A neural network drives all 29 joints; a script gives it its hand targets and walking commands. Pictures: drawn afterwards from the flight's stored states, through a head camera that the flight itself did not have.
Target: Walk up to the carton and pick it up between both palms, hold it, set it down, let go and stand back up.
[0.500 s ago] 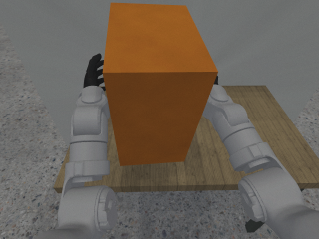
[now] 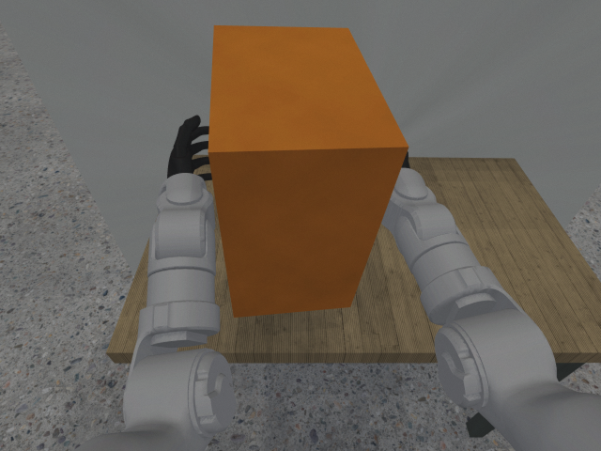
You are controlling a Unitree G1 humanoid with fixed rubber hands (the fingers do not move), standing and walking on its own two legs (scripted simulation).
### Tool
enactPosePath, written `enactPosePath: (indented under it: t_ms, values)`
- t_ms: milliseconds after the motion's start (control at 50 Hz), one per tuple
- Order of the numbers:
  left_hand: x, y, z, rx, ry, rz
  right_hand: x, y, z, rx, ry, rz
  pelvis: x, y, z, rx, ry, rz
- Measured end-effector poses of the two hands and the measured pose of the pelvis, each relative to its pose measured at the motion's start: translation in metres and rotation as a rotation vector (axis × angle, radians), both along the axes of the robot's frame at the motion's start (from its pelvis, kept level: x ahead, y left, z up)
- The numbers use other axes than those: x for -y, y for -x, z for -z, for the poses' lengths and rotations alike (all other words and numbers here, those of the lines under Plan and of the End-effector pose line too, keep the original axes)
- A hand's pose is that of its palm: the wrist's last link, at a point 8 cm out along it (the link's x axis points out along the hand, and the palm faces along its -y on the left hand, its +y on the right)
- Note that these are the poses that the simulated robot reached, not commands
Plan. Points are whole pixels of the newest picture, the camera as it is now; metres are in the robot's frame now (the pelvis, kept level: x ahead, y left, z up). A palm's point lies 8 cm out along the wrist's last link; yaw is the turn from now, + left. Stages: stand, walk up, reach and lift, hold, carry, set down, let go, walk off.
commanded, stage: set down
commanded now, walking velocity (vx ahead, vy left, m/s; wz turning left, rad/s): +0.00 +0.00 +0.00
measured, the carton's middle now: (288, 179) +0.43 +0.02 +0.15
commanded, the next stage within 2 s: none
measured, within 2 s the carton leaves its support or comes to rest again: rests again in 1.58 s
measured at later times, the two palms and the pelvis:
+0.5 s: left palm (201, 197) +0.40 +0.14 +0.15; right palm (394, 179) +0.42 -0.12 +0.15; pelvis +0.00 -0.02 +0.00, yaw +0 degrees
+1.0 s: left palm (209, 219) +0.41 +0.14 +0.10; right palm (388, 200) +0.43 -0.13 +0.11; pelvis -0.01 -0.02 +0.00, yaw -2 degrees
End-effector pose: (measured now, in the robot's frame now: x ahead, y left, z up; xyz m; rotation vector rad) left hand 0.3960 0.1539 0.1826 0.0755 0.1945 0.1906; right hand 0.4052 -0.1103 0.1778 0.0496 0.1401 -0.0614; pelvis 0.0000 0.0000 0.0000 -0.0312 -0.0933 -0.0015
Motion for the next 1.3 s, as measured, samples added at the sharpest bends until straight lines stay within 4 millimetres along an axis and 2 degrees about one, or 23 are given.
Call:
enactPosePath:
  t_ms: [200,500,860,1100,1300]
  values:
    - [-0.006,0.0,0.018,-0.023,0.017,-0.035,-0.007,-0.009,0.006,-0.019,0.019,-0.032,0.004,-0.003,0.0,-0.033,0.003,-0.016]
    - [0.013,-0.003,0.034,-0.061,0.022,-0.038,0.012,-0.012,0.024,-0.054,0.034,-0.036,0.016,0.004,0.0,-0.087,-0.005,0.006]
    - [0.012,-0.006,0.066,-0.098,0.061,-0.06,0.011,-0.018,0.057,-0.095,0.036,-0.051,0.021,0.011,0.0,-0.179,-0.014,0.016]
    - [0.019,-0.013,0.093,-0.123,0.08,-0.058,0.018,-0.024,0.081,-0.122,0.041,-0.052,0.019,0.008,0.001,-0.244,-0.019,0.046]
    - [0.022,-0.017,0.105,-0.127,0.063,-0.066,0.022,-0.031,0.096,-0.123,0.044,-0.067,0.019,0.002,0.002,-0.286,-0.024,0.059]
